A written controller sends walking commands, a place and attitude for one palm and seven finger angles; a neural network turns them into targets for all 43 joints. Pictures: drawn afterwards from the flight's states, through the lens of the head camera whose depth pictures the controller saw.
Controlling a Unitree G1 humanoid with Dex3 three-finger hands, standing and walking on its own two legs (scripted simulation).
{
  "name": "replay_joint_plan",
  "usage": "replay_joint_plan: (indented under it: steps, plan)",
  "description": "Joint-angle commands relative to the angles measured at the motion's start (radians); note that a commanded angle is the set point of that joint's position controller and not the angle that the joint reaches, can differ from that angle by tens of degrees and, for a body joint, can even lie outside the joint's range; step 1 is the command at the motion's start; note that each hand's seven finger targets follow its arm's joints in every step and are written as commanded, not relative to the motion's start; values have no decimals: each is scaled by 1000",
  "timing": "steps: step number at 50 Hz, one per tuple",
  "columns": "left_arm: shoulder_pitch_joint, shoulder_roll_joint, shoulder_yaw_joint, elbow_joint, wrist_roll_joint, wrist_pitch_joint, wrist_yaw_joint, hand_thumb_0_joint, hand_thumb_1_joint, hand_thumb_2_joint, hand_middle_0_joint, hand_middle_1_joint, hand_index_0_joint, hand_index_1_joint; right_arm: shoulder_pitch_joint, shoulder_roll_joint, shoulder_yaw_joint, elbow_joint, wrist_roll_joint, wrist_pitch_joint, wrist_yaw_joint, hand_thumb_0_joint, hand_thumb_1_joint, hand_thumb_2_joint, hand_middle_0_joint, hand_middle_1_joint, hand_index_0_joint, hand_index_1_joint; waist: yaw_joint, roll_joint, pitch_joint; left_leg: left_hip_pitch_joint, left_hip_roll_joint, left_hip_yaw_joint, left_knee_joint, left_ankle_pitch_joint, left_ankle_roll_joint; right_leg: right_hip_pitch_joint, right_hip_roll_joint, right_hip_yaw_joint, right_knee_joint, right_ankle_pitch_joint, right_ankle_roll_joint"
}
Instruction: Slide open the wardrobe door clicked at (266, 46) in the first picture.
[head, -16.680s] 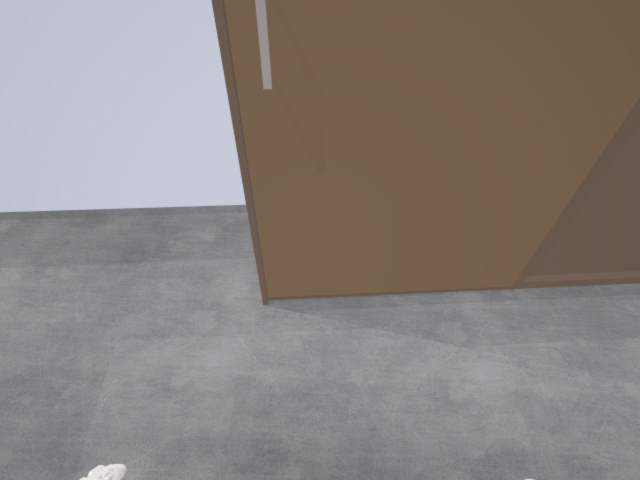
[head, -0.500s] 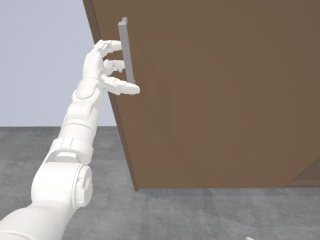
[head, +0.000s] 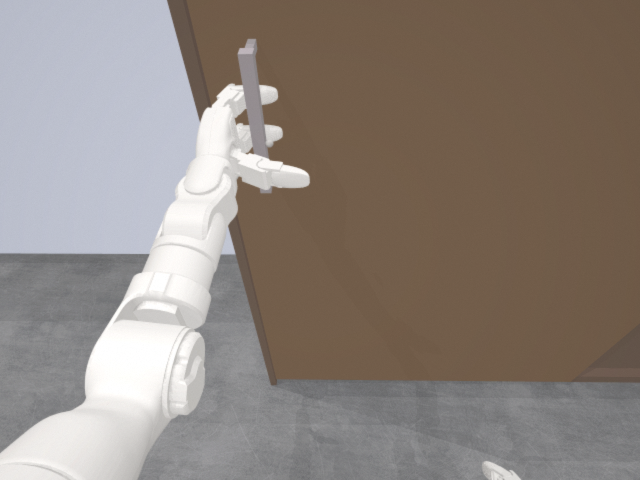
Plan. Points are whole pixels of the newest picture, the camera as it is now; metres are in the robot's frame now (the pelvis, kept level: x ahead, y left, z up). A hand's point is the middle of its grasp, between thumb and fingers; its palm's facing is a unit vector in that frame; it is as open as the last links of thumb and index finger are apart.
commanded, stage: slide the fingers in behind the handle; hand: left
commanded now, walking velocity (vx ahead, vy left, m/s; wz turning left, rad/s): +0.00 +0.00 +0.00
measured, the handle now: (259, 123) +0.52 +0.09 +0.20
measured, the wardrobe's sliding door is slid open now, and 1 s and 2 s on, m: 0.00 0.00 0.00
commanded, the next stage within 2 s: grip the handle and tug to test in 0.86 s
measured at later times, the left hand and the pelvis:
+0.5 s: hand (274, 145) +0.46 +0.06 +0.20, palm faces +0.00 -1.00 +0.00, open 14.0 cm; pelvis +0.00 +0.00 +0.00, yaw +1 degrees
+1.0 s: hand (275, 145) +0.46 +0.06 +0.20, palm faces -0.01 -1.00 +0.00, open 14.1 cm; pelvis +0.00 +0.00 +0.00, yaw +1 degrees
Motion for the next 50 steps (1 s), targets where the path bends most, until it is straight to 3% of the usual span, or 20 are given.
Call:
replay_joint_plan:
  steps: [1, 2, 5, 7, 8, 11, 13, 15, 17, 20, 21, 26, 29, 31, 34, 37, 40, 43, 48, 50]
  plan:
    - [-527, 151, 3, -275, 9, -78, 5, 0, -500, 300, -300, -1200, -300, -1200, -24, -116, -54, -124, 4, -38, -11, 0, -900, -900, 200, 300, 200, 300, 5, -81, -332, 136, -16, -36, -21, 295, 32, 139, 17, 19, -34, 350, -9]
    - [-523, 133, -9, -288, 8, -77, 3, 0, -500, 300, -300, -1200, -300, -1200, -27, -113, -52, -125, 5, -40, -9, 0, -900, -900, 200, 300, 200, 300, 6, -58, -341, 146, -17, -35, -20, 304, 31, 131, 20, 18, -31, 361, -11]
    - [-533, 142, 3, -286, -2, -60, 0, 0, -500, 300, -300, -1200, -300, -1200, -24, -116, -55, -117, 6, -38, -12, 0, -900, -900, 200, 300, 200, 300, -1, -84, -327, 140, -18, -34, -22, 284, 32, 127, 23, 21, -39, 352, -8]
    - [-502, 143, 13, -291, -5, -55, 5, 0, -500, 300, -300, -1200, -300, -1200, -26, -116, -54, -120, 4, -37, -12, 0, -900, -900, 200, 300, 200, 300, 10, -110, -331, 138, -18, -37, -26, 295, 34, 144, 22, 16, -39, 362, -8]
    - [-521, 126, -8, -332, -3, -56, 6, 0, -500, 300, -300, -1200, -300, -1200, -32, -113, -55, -123, 5, -39, -10, 0, -900, -900, 200, 300, 200, 300, 8, -65, -349, 154, -20, -33, -22, 307, 32, 142, 22, 21, -36, 374, -10]
    - [-486, 127, -3, -278, -6, -40, 11, 0, -500, 300, -300, -1200, -300, -1200, -26, -118, -57, -112, 4, -32, -14, 0, -900, -900, 200, 300, 200, 300, -1, -126, -306, 130, -18, -33, -28, 275, 35, 141, 20, 16, -52, 345, -4]
    - [-540, 129, -12, -281, -1, -37, 11, 0, -500, 300, -300, -1200, -300, -1200, -29, -116, -53, -109, 6, -33, -16, 0, -900, -900, 200, 300, 200, 300, -9, -89, -293, 127, -21, -35, -31, 240, 35, 114, 20, 22, -57, 312, -4]
    - [-555, 100, -33, -289, 0, -39, 13, 0, -500, 300, -300, -1200, -300, -1200, -30, -109, -52, -109, 5, -38, -15, 0, -900, -900, 200, 300, 200, 300, -9, -53, -306, 143, -23, -37, -25, 244, 33, 102, 21, 22, -53, 306, -8]
    - [-537, 87, -39, -271, -4, -43, 17, 0, -500, 300, -300, -1200, -300, -1200, -30, -111, -53, -109, 5, -38, -14, 0, -900, -900, 200, 300, 200, 300, -8, -90, -300, 138, -22, -42, -26, 251, 34, 109, 22, 19, -50, 313, -8]
    - [-599, 44, -75, -260, -5, -45, 19, 0, -500, 300, -300, -1200, -300, -1200, -24, -110, -53, -97, 5, -45, -14, 0, -900, -900, 200, 300, 200, 300, -33, -78, -298, 153, -21, -45, -21, 235, 32, 72, 23, 17, -51, 294, -5]
    - [-592, 58, -66, -233, -5, -48, 23, 0, -500, 300, -300, -1200, -300, -1200, -17, -113, -55, -92, 3, -43, -16, 0, -900, -900, 200, 300, 200, 300, -32, -100, -292, 145, -20, -50, -23, 226, 33, 79, 20, 16, -55, 277, -4]
    - [-617, 80, -48, -194, -3, -66, 22, 0, -500, 300, -300, -1200, -300, -1200, -8, -115, -54, -84, -1, -47, -15, 0, -900, -900, 200, 300, 200, 300, -29, -91, -314, 140, -23, -50, -18, 231, 33, 84, 17, 19, -47, 284, -5]
    - [-614, 40, -73, -211, -8, -82, 16, 0, -500, 300, -300, -1200, -300, -1200, -16, -107, -51, -89, 2, -55, -9, 0, -900, -900, 200, 300, 200, 300, -26, -61, -330, 157, -22, -51, -11, 260, 28, 73, 22, 17, -33, 309, -10]
    - [-595, 69, -49, -196, -12, -90, 17, 0, -500, 300, -300, -1200, -300, -1200, -4, -116, -56, -86, -1, -56, -9, 0, -900, -900, 200, 300, 200, 300, -22, -116, -324, 147, -18, -55, -14, 265, 30, 88, 22, 11, -36, 307, -8]
    - [-612, 73, -46, -222, -10, -94, 14, 0, -500, 300, -300, -1200, -300, -1200, -12, -111, -53, -90, 2, -60, -7, 0, -900, -900, 200, 300, 200, 300, -17, -83, -336, 146, -21, -48, -13, 258, 30, 88, 22, 18, -33, 313, -8]
    - [-603, 75, -51, -207, -5, -92, 18, 0, -500, 300, -300, -1200, -300, -1200, -12, -114, -51, -88, 3, -58, -7, 0, -900, -900, 200, 300, 200, 300, -20, -90, -300, 134, -17, -53, -20, 242, 29, 75, 22, 14, -38, 287, -8]
    - [-619, 19, -93, -217, 1, -88, 21, 0, -500, 300, -300, -1200, -300, -1200, -11, -107, -52, -86, 5, -64, -4, 0, -900, -900, 200, 300, 200, 300, -27, -52, -304, 151, -17, -57, -17, 234, 23, 48, 25, 11, -34, 265, -12]
    - [-611, 46, -68, -235, -3, -89, 28, 0, -500, 300, -300, -1200, -300, -1200, -10, -112, -57, -85, 1, -68, -5, 0, -900, -900, 200, 300, 200, 300, -19, -83, -343, 168, -14, -58, -12, 270, 25, 65, 26, 11, -28, 293, -11]
    - [-592, 23, -86, -260, -5, -79, 26, 0, -500, 300, -300, -1200, -300, -1200, -16, -110, -55, -87, 3, -68, -1, 0, -900, -900, 200, 300, 200, 300, -15, -68, -333, 170, -14, -55, -13, 286, 21, 69, 27, 8, -28, 307, -12]
    - [-597, 0, -101, -267, -5, -76, 28, 0, -407, 340, -310, -1213, -310, -1213, -15, -107, -57, -85, 2, -70, -1, 0, -900, -900, 200, 300, 200, 300, -19, -74, -331, 179, -11, -61, -11, 297, 19, 59, 29, 5, -24, 309, -13]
